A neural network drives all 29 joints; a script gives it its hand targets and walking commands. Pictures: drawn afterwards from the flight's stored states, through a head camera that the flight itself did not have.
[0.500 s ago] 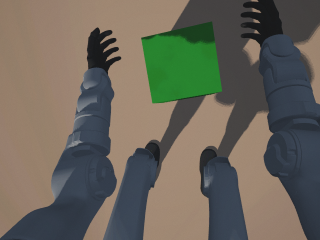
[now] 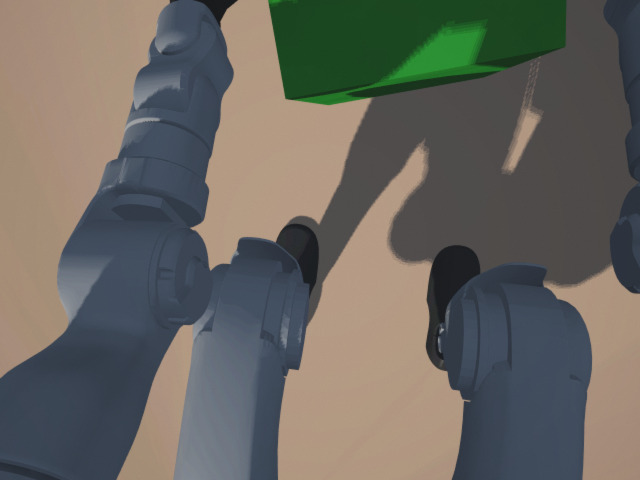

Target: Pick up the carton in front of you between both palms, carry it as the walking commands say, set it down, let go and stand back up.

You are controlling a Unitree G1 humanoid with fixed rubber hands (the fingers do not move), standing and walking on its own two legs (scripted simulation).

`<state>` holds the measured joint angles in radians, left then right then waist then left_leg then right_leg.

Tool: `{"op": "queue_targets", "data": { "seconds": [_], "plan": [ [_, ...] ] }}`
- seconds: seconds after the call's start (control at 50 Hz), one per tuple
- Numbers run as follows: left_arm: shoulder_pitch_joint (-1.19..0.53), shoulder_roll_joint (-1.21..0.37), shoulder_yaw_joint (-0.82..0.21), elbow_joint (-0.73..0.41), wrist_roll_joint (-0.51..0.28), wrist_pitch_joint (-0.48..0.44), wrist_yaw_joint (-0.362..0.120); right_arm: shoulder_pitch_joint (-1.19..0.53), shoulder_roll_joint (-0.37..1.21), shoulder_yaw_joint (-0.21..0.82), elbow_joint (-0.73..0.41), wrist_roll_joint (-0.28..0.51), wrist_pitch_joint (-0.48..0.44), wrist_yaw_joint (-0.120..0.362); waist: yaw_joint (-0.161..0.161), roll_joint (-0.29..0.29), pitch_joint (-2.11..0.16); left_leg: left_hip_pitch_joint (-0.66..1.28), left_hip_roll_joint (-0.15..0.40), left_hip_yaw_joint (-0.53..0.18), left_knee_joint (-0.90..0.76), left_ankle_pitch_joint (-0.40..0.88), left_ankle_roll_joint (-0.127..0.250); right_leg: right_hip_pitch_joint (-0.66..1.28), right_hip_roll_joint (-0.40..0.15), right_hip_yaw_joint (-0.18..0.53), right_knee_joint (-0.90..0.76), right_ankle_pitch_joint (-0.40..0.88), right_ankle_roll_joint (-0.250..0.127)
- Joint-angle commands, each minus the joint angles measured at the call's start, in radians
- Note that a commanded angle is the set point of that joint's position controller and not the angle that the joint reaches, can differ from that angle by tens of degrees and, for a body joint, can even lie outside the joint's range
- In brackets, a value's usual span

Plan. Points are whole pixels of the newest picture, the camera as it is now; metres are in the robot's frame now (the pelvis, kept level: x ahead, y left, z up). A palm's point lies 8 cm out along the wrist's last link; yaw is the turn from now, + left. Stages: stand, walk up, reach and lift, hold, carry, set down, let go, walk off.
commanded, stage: reach and lift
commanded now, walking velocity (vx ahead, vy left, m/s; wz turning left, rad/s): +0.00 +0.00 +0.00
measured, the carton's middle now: out of the picture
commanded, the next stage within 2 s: none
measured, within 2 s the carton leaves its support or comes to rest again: leaves its support in 0.86 s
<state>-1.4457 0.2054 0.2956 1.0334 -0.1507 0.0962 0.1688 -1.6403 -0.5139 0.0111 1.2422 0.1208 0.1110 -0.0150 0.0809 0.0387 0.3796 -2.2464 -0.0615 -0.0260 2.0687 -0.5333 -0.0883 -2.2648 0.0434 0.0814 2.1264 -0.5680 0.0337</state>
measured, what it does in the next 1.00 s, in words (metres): stands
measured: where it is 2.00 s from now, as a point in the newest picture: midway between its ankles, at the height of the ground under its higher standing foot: (365, 313)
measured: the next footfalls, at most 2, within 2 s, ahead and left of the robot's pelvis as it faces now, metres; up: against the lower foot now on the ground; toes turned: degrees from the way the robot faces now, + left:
none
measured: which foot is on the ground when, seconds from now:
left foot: down 0.00-1.00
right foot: down 0.00-1.00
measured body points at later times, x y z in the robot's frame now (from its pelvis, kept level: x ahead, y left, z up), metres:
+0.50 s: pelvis +0.00 -0.01 -0.02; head +0.38 -0.04 +0.21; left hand +0.55 +0.16 -0.20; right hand +0.59 -0.17 -0.21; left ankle +0.12 +0.13 -0.36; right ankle +0.10 -0.13 -0.36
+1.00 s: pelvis +0.02 -0.01 -0.02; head +0.37 -0.05 +0.25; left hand +0.55 +0.14 -0.16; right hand +0.57 -0.16 -0.18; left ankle +0.13 +0.14 -0.36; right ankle +0.10 -0.13 -0.36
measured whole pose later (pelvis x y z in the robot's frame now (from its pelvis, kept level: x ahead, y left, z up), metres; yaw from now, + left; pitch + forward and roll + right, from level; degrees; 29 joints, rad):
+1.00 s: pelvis +0.02 -0.01 -0.02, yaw -1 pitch +41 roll +4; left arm -1.25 0.05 0.45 0.76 -0.08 0.23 0.20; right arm -1.41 -0.33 0.00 1.00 0.05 0.28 -0.08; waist 0.08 0.05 0.20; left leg -2.27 -0.11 -0.08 2.15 -0.58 -0.12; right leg -2.30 0.07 0.07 2.20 -0.62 0.03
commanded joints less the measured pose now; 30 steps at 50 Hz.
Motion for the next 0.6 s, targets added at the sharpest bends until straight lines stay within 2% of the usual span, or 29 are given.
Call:
{"op": "queue_targets", "data": {
  "seconds": [0.0, 0.04, 0.06, 0.08, 0.16, 0.18, 0.2, 0.22, 0.24, 0.26, 0.28, 0.3, 0.32, 0.34, 0.36, 0.38, 0.4, 0.42, 0.46, 0.48, 0.5, 0.52, 0.54, 0.56, 0.58],
  "plan": [
    [-0.285, 0.157, 0.003, -0.101, -0.005, -0.054, 0.004, -0.374, -0.111, 0.018, -0.126, 0.034, -0.051, -0.004, 0.050, -0.155, -1.288, 0.614, 0.029, 0.111, -0.064, 0.348, 0.005, 0.617, -0.040, -0.053, -0.122, 0.277, -0.010],
    [-0.264, 0.154, -0.002, -0.073, -0.008, -0.059, 0.006, -0.375, -0.103, 0.039, -0.126, 0.050, -0.056, -0.013, 0.062, -0.173, -1.291, 0.600, 0.028, 0.112, -0.052, 0.385, 0.010, 0.670, -0.040, -0.042, -0.110, 0.350, -0.007],
    [-0.234, 0.138, -0.011, -0.048, -0.019, -0.060, 0.009, -0.350, -0.102, 0.046, -0.120, 0.049, -0.061, -0.016, 0.040, -0.181, -1.307, 0.621, 0.023, 0.105, -0.049, 0.417, 0.015, 0.671, -0.031, -0.047, -0.098, 0.378, -0.002],
    [-0.232, 0.129, -0.013, -0.090, -0.020, -0.062, 0.009, -0.335, -0.120, 0.038, -0.111, 0.048, -0.063, -0.017, 0.047, -0.158, -1.307, 0.632, 0.017, 0.113, -0.039, 0.438, 0.009, 0.656, -0.032, -0.048, -0.095, 0.380, -0.008],
    [-0.162, 0.071, -0.035, -0.007, -0.042, -0.062, 0.006, -0.293, -0.079, 0.079, -0.081, 0.056, -0.064, -0.009, 0.042, -0.167, -1.257, 0.663, 0.004, 0.100, -0.045, 0.468, 0.009, 0.633, -0.031, -0.063, -0.085, 0.397, -0.003],
    [-0.155, 0.054, -0.033, -0.025, -0.053, -0.067, 0.002, -0.251, -0.081, 0.074, -0.060, 0.044, -0.063, -0.006, 0.010, -0.160, -1.252, 0.655, 0.003, 0.102, -0.028, 0.479, 0.005, 0.611, -0.036, -0.059, -0.095, 0.403, -0.009],
    [-0.155, 0.042, -0.031, -0.043, -0.045, -0.066, 0.001, -0.248, -0.078, 0.061, -0.050, 0.031, -0.062, -0.005, 0.025, -0.157, -1.225, 0.611, -0.001, 0.106, -0.035, 0.449, 0.002, 0.619, -0.036, -0.055, -0.089, 0.383, -0.009],
    [-0.153, 0.067, -0.010, -0.041, -0.024, -0.068, 0.004, -0.245, -0.035, 0.082, -0.052, 0.048, -0.059, -0.001, 0.054, -0.183, -1.229, 0.581, -0.001, 0.119, -0.040, 0.443, 0.000, 0.641, -0.035, -0.049, -0.087, 0.407, -0.008],
    [-0.171, 0.092, -0.007, -0.074, -0.031, -0.070, 0.008, -0.256, -0.067, 0.051, -0.065, 0.035, -0.059, -0.003, 0.037, -0.176, -1.240, 0.584, -0.002, 0.113, -0.039, 0.433, 0.000, 0.635, -0.037, -0.055, -0.091, 0.385, -0.009],
    [-0.154, 0.058, -0.027, -0.039, -0.024, -0.068, 0.003, -0.240, -0.047, 0.046, -0.052, 0.020, -0.059, -0.004, 0.011, -0.165, -1.189, 0.544, -0.002, 0.115, -0.041, 0.406, 0.003, 0.613, -0.029, -0.053, -0.102, 0.371, -0.015],
    [-0.165, 0.099, -0.004, -0.051, -0.010, -0.072, 0.008, -0.251, -0.054, 0.041, -0.056, 0.027, -0.056, -0.007, 0.037, -0.176, -1.194, 0.572, 0.007, 0.108, -0.035, 0.394, 0.007, 0.587, -0.035, -0.050, -0.099, 0.348, -0.009],
    [-0.192, 0.079, -0.020, -0.102, -0.023, -0.071, 0.010, -0.245, -0.063, 0.023, -0.047, 0.013, -0.058, -0.009, -0.001, -0.144, -1.197, 0.555, 0.003, 0.117, -0.044, 0.386, -0.008, 0.592, -0.032, -0.064, -0.103, 0.345, -0.012],
    [-0.193, 0.072, -0.014, -0.050, -0.011, -0.062, 0.006, -0.279, -0.061, 0.042, -0.049, 0.014, -0.053, -0.009, 0.021, -0.155, -1.169, 0.565, 0.003, 0.120, -0.041, 0.373, 0.000, 0.580, -0.030, -0.045, -0.119, 0.314, -0.020],
    [-0.223, 0.078, -0.018, -0.107, -0.022, -0.064, 0.009, -0.307, -0.056, 0.025, -0.095, 0.008, -0.055, -0.013, 0.014, -0.161, -1.181, 0.559, 0.001, 0.107, -0.040, 0.377, 0.005, 0.554, -0.029, -0.053, -0.108, 0.305, -0.017],
    [-0.215, 0.062, -0.007, -0.085, -0.018, -0.059, 0.006, -0.283, -0.036, 0.048, -0.048, 0.016, -0.048, -0.009, 0.031, -0.153, -1.162, 0.552, -0.001, 0.123, -0.049, 0.348, 0.002, 0.568, -0.028, -0.048, -0.124, 0.273, -0.024],
    [-0.191, 0.054, -0.018, -0.024, -0.019, -0.058, 0.001, -0.297, -0.050, 0.041, -0.046, 0.016, -0.048, -0.011, 0.025, -0.129, -1.135, 0.547, 0.005, 0.115, -0.057, 0.315, -0.001, 0.558, -0.030, -0.053, -0.124, 0.246, -0.019],
    [-0.210, 0.048, -0.013, -0.062, -0.014, -0.060, 0.001, -0.315, -0.026, 0.057, -0.071, 0.021, -0.048, -0.011, 0.035, -0.139, -1.141, 0.536, 0.002, 0.128, -0.047, 0.308, 0.003, 0.545, -0.029, -0.044, -0.134, 0.240, -0.025],
    [-0.228, 0.018, -0.017, -0.057, -0.025, -0.052, -0.007, -0.345, 0.009, 0.058, -0.082, 0.017, -0.045, -0.006, 0.025, -0.167, -1.138, 0.492, -0.003, 0.121, -0.054, 0.294, 0.008, 0.594, -0.032, -0.048, -0.127, 0.252, -0.023],
    [-0.251, -0.039, -0.017, -0.033, -0.012, -0.043, -0.026, -0.369, 0.065, 0.073, -0.085, 0.017, -0.039, 0.009, 0.032, -0.154, -1.120, 0.493, -0.007, 0.125, -0.048, 0.254, 0.011, 0.584, -0.022, -0.050, -0.127, 0.207, -0.025],
    [-0.278, -0.050, -0.007, -0.054, 0.000, -0.047, -0.025, -0.375, 0.110, 0.075, -0.069, 0.019, -0.032, 0.016, 0.042, -0.162, -1.118, 0.499, -0.008, 0.130, -0.052, 0.261, 0.006, 0.616, -0.021, -0.048, -0.128, 0.224, -0.021],
    [-0.304, -0.107, -0.007, -0.048, 0.015, -0.042, -0.041, -0.417, 0.188, 0.096, -0.086, 0.007, -0.026, 0.029, 0.046, -0.200, -1.126, 0.490, -0.019, 0.131, -0.047, 0.258, 0.015, 0.635, -0.013, -0.047, -0.133, 0.234, -0.016],
    [-0.331, -0.190, -0.009, -0.045, 0.033, -0.036, -0.056, -0.417, 0.270, 0.089, -0.073, -0.010, -0.018, 0.045, 0.036, -0.169, -1.102, 0.494, -0.024, 0.138, -0.043, 0.231, 0.013, 0.616, -0.005, -0.051, -0.129, 0.208, -0.020],
    [-0.363, -0.262, -0.007, -0.068, 0.058, -0.033, -0.071, -0.427, 0.365, 0.088, -0.081, -0.036, -0.012, 0.064, 0.029, -0.178, -1.088, 0.502, -0.032, 0.131, -0.042, 0.249, 0.014, 0.598, 0.000, -0.056, -0.125, 0.228, -0.019],
    [-0.422, -0.421, -0.039, -0.091, 0.073, -0.020, -0.105, -0.460, 0.556, 0.119, -0.100, -0.026, -0.005, 0.102, 0.045, -0.179, -1.097, 0.530, -0.043, 0.134, -0.043, 0.272, 0.020, 0.609, 0.019, -0.051, -0.123, 0.251, -0.023],
    [-0.463, -0.576, -0.063, -0.095, 0.091, 0.005, -0.146, -0.448, 0.690, 0.112, -0.079, -0.054, 0.007, 0.144, 0.011, -0.175, -1.057, 0.549, -0.047, 0.129, -0.031, 0.264, 0.014, 0.560, 0.028, -0.064, -0.108, 0.236, -0.028]
  ]
}}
